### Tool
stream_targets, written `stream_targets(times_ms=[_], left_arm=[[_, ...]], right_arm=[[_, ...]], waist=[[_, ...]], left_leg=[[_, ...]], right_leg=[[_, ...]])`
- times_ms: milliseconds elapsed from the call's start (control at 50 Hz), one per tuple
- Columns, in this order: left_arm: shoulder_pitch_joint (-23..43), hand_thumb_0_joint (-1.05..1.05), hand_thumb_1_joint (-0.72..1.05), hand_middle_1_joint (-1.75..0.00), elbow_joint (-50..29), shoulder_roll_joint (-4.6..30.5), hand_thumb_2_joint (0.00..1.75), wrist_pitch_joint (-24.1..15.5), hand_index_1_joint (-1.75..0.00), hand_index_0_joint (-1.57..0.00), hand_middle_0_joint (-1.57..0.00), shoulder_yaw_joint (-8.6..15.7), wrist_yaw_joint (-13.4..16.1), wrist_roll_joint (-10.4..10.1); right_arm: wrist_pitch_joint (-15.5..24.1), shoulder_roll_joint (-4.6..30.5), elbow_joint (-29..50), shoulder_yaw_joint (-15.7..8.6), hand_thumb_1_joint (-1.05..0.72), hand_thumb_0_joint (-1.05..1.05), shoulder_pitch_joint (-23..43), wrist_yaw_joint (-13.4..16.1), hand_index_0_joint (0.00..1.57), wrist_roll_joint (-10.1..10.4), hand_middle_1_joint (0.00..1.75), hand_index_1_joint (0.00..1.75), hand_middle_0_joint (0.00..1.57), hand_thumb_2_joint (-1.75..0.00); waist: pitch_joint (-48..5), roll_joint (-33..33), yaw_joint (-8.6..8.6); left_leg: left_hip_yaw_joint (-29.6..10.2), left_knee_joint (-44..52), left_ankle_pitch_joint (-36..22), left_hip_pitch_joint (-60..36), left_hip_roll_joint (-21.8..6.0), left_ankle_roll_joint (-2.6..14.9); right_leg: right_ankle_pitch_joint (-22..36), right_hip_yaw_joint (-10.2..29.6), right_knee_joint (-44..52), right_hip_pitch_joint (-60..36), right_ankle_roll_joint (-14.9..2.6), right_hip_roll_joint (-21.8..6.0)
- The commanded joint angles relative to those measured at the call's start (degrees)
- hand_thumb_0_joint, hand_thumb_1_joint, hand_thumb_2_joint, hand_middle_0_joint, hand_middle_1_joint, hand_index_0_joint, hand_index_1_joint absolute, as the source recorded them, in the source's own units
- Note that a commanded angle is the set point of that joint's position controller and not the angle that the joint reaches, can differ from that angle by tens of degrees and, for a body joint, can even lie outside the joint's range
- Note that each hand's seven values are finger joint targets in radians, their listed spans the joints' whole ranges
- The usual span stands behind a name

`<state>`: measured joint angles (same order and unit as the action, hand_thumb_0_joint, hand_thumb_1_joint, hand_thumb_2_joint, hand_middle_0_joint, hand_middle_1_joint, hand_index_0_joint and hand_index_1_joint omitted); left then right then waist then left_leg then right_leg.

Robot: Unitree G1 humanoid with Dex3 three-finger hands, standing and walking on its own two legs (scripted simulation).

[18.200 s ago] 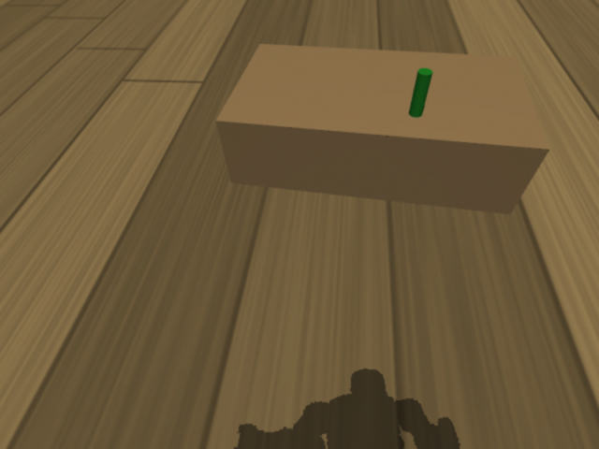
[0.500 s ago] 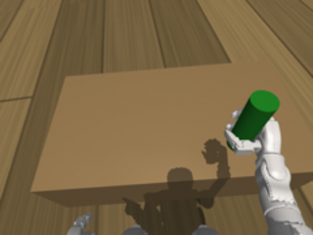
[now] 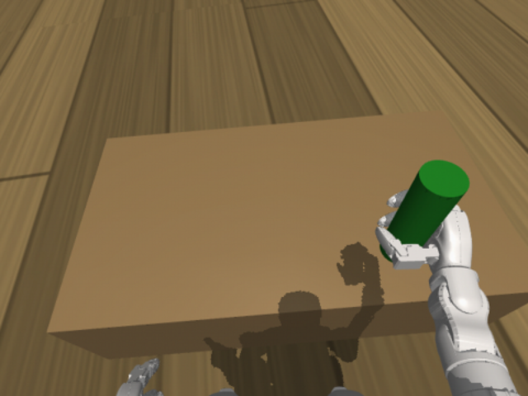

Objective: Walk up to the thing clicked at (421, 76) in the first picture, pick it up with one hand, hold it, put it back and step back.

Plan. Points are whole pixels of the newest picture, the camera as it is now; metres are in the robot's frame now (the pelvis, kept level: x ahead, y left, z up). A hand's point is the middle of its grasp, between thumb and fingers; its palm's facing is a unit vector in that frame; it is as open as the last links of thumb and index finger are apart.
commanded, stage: hold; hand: right
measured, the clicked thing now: (416, 219) +0.33 -0.18 +0.08
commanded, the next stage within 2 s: none
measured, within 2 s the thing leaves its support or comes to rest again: neither
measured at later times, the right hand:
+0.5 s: hand (398, 232) +0.33 -0.16 +0.06, palm faces +0.13 +0.99 +0.01, open 7.4 cm
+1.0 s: hand (399, 229) +0.33 -0.17 +0.06, palm faces +0.13 +0.99 +0.01, open 7.4 cm
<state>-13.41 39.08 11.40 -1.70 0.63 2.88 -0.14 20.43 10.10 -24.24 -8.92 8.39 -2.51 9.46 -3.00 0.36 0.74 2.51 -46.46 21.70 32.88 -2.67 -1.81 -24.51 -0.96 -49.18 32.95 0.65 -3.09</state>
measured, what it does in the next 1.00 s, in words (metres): stands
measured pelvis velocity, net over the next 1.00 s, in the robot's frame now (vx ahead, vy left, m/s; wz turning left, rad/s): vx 0.00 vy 0.00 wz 0.00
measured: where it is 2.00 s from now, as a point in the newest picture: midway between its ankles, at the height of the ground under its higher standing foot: outside the picture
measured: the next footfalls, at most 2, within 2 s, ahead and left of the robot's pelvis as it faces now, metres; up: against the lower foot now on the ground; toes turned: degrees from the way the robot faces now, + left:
none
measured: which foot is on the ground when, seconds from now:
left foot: down 0.00-1.00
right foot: down 0.00-1.00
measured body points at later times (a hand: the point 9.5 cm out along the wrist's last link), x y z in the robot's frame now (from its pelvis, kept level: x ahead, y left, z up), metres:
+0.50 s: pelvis +0.00 +0.01 +0.00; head +0.04 +0.00 +0.45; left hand +0.13 +0.25 -0.11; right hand +0.32 -0.22 +0.06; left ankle +0.01 +0.14 -0.70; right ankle +0.00 -0.12 -0.70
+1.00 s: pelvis +0.00 +0.00 +0.01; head +0.04 +0.00 +0.45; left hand +0.13 +0.25 -0.10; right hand +0.32 -0.22 +0.06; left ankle +0.01 +0.14 -0.70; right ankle +0.00 -0.12 -0.70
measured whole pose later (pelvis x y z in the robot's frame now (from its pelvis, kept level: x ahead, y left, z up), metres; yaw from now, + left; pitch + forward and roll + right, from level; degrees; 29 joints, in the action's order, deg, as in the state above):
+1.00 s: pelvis +0.00 +0.00 +0.01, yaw +0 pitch +7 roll +1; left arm -12.7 39.7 11.5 -2.6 0.6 3.0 -0.2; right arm 19.0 9.8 -23.6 -8.5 8.3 -2.2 9.4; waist -2.0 0.2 0.6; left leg 2.6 -44.3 20.9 30.0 -2.5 -1.5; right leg -23.4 -0.9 -46.5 29.8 0.9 -3.1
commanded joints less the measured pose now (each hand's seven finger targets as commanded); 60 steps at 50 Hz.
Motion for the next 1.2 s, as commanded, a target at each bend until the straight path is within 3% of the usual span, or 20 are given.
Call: stream_targets(times_ms=[0,80,220,240,260,280,340,380,440,520,560,580,640,760,860,900,940,1000,1020,1180], left_arm=[[0.3,0.0,0.88,-0.31,-6.6,8.5,0.91,-2.5,-0.31,-0.2,-0.2,2.8,0.4,-0.1],[1.8,0.0,0.89,-0.31,-6.8,8.1,0.9,-2.7,-0.31,-0.2,-0.2,2.6,0.4,-0.2],[2.3,0.0,0.89,-0.31,-6.9,8.0,0.91,-3.0,-0.31,-0.2,-0.2,2.3,0.5,-0.2],[2.5,0.0,0.89,-0.31,-6.8,7.9,0.9,-3.2,-0.31,-0.2,-0.2,2.4,0.5,-0.1],[2.7,0.0,0.89,-0.31,-7.1,7.3,0.91,-3.2,-0.31,-0.2,-0.2,1.9,0.4,-0.2],[2.8,0.0,0.89,-0.31,-7.0,7.5,0.91,-3.3,-0.31,-0.2,-0.2,2.1,0.5,-0.2],[2.0,0.0,0.89,-0.31,-6.8,8.3,0.91,-3.3,-0.31,-0.2,-0.2,2.6,0.5,-0.1],[2.1,0.0,0.89,-0.31,-6.5,7.5,0.91,-3.3,-0.31,-0.2,-0.2,2.1,0.4,-0.1],[2.6,0.0,0.88,-0.3,-6.8,7.6,0.91,-3.5,-0.31,-0.2,-0.2,2.1,0.5,-0.2],[2.2,0.0,0.89,-0.31,-6.7,7.9,0.9,-3.6,-0.31,-0.2,-0.2,2.4,0.5,-0.1],[1.8,0.0,0.89,-0.31,-6.3,7.7,0.9,-3.6,-0.31,-0.2,-0.2,2.3,0.5,-0.1],[1.5,0.0,0.88,-0.31,-6.3,7.8,0.91,-3.6,-0.31,-0.2,-0.2,2.4,0.3,-0.1],[1.9,0.0,0.89,-0.31,-6.4,7.4,0.91,-3.6,-0.31,-0.2,-0.2,2.2,0.4,0.0],[1.8,0.0,0.89,-0.31,-6.5,8.3,0.91,-3.3,-0.31,-0.2,-0.2,2.7,0.5,-0.1],[2.0,0.0,0.89,-0.31,-5.9,7.5,0.91,-3.4,-0.31,-0.2,-0.2,2.1,0.4,-0.2],[1.6,0.0,0.89,-0.3,-6.1,7.7,0.9,-3.4,-0.31,-0.2,-0.2,2.5,0.5,-0.1],[2.8,0.0,0.89,-0.31,-6.6,7.6,0.9,-3.5,-0.31,-0.2,-0.2,2.3,0.3,-0.1],[1.8,0.0,0.89,-0.31,-6.3,8.0,0.91,-3.6,-0.31,-0.2,-0.2,2.6,0.4,0.0],[2.1,0.0,0.9,-0.31,-6.3,7.7,0.9,-3.6,-0.31,-0.2,-0.2,2.3,0.3,0.0],[2.6,0.0,0.9,-0.3,-6.5,7.5,0.91,-3.6,-0.3,-0.2,-0.2,2.0,0.1,-0.1]], right_arm=[[4.4,8.3,16.5,-2.4,-0.45,0.0,18.3,0.1,1.4,0.6,1.46,1.46,1.38,-1.34],[3.5,7.1,12.6,-2.1,-0.47,0.0,16.0,0.0,1.4,0.7,1.45,1.45,1.38,-1.34],[3.5,7.3,13.8,-1.8,-0.5,0.0,16.9,0.3,1.41,0.8,1.45,1.45,1.39,-1.34],[3.9,8.2,17.7,-2.3,-0.48,0.0,17.9,0.4,1.4,0.8,1.45,1.45,1.38,-1.33],[3.5,5.8,14.5,-0.6,-0.51,0.0,15.9,0.4,1.41,0.9,1.46,1.46,1.4,-1.34],[3.6,7.1,15.7,-2.1,-0.5,0.0,16.3,0.5,1.41,1.0,1.46,1.46,1.39,-1.34],[3.6,7.7,17.1,-1.9,-0.49,0.0,16.0,0.6,1.41,0.7,1.46,1.46,1.39,-1.34],[3.1,5.4,13.9,-0.5,-0.5,0.0,14.5,0.4,1.4,0.9,1.46,1.46,1.39,-1.34],[3.6,7.4,15.1,-2.4,-0.48,0.0,16.1,0.8,1.41,1.1,1.47,1.47,1.4,-1.35],[3.5,6.5,15.5,-1.1,-0.5,0.0,14.9,0.5,1.4,0.7,1.45,1.45,1.38,-1.34],[3.6,7.3,15.1,-2.2,-0.49,0.0,16.3,0.6,1.41,0.8,1.46,1.46,1.39,-1.35],[3.4,5.7,13.4,-0.8,-0.48,0.0,13.8,0.3,1.41,0.7,1.46,1.46,1.39,-1.35],[4.3,7.8,17.7,-2.5,-0.47,0.0,17.9,0.4,1.4,1.0,1.46,1.46,1.38,-1.35],[3.9,8.0,17.3,-2.3,-0.49,0.0,16.4,0.3,1.41,0.7,1.47,1.47,1.39,-1.36],[3.1,5.7,13.2,-1.0,-0.49,0.0,15.7,0.2,1.41,1.0,1.46,1.46,1.39,-1.35],[3.2,6.9,15.7,-1.5,-0.48,0.0,17.9,0.3,1.4,0.6,1.46,1.46,1.38,-1.35],[3.1,5.9,13.2,-0.8,-0.49,0.0,15.5,0.2,1.39,0.7,1.44,1.44,1.37,-1.33],[3.4,7.7,16.0,-2.1,-0.48,0.0,17.1,0.6,1.4,0.3,1.46,1.46,1.38,-1.35],[3.4,6.3,15.6,-0.7,-0.47,0.0,16.8,0.4,1.39,0.4,1.45,1.45,1.37,-1.34],[3.4,6.5,15.3,-1.4,-0.47,0.0,17.2,1.1,1.4,0.7,1.46,1.46,1.38,-1.34]], waist=[[-19.2,2.2,-0.04],[-13.8,0.2,0.12],[-14.0,0.6,0.36],[-16.0,2.2,-0.52],[-14.3,0.0,0.2],[-15.0,0.4,-0.21],[-17.4,0.7,-0.05],[-14.2,0.3,0.59],[-14.4,0.0,-0.15],[-16.2,0.7,-0.01],[-16.4,0.4,0.18],[-15.4,-0.9,0.27],[-17.7,1.5,-0.17],[-18.1,1.9,-0.08],[-13.1,-0.2,0.55],[-15.5,0.1,0.24],[-12.6,-0.3,0.0],[-17.8,1.9,-0.11],[-15.8,1.7,0.15],[-15.0,1.1,-0.17]], left_leg=[[0.5,4.8,-17.0,-8.9,2.6,2.19],[0.3,6.4,-13.0,-8.4,2.6,1.97],[0.4,7.0,-11.7,-8.4,2.6,1.96],[0.2,7.0,-12.5,-9.7,2.4,1.96],[0.3,7.3,-11.9,-9.3,2.6,1.81],[0.4,7.1,-12.0,-9.1,2.6,1.84],[0.4,6.7,-14.9,-10.6,2.6,1.83],[0.3,6.7,-15.2,-9.5,2.5,1.83],[0.2,7.3,-13.0,-9.6,2.5,1.74],[-0.2,7.0,-15.5,-10.6,2.2,1.76],[0.1,6.6,-17.6,-11.0,2.3,1.7],[0.2,6.5,-17.9,-10.9,2.3,1.64],[-0.2,6.6,-17.8,-11.5,2.1,1.69],[-0.2,6.6,-18.9,-12.0,2.2,1.74],[0.4,7.1,-15.3,-9.4,2.6,1.81],[0.2,7.6,-15.0,-10.5,2.4,1.75],[0.2,8.0,-12.9,-10.3,2.3,1.71],[0.1,6.9,-17.3,-11.2,2.4,1.85],[0.2,6.8,-17.1,-10.5,2.4,1.79],[0.3,7.8,-13.8,-10.6,2.6,1.9]], right_leg=[[19.1,1.0,7.2,-10.3,-0.22,1.6],[13.3,0.4,8.2,-6.9,-0.81,2.0],[12.1,0.6,9.1,-7.9,-0.72,1.8],[12.7,0.5,9.0,-8.8,-0.7,2.0],[12.0,0.4,9.1,-8.2,-0.89,2.0],[12.3,0.6,9.1,-8.4,-0.82,1.8],[15.5,0.5,8.8,-10.2,-0.71,1.9],[15.4,0.4,8.6,-8.5,-0.78,2.0],[13.3,0.4,9.0,-8.5,-0.93,1.9],[15.4,0.1,8.5,-9.6,-0.88,2.1],[17.8,0.3,8.1,-9.7,-0.82,2.1],[17.9,0.3,8.2,-9.2,-0.89,2.1],[17.6,0.1,7.8,-10.0,-0.92,2.2],[19.0,0.2,8.1,-11.0,-0.74,2.2],[16.0,0.5,9.2,-8.9,-0.72,1.7],[15.4,0.3,9.2,-9.8,-0.86,2.0],[13.0,0.2,9.6,-8.0,-0.88,2.2],[17.8,0.4,8.9,-11.5,-0.57,2.0],[17.9,0.4,8.8,-10.8,-0.53,1.9],[14.2,0.5,10.0,-9.7,-0.58,1.9]])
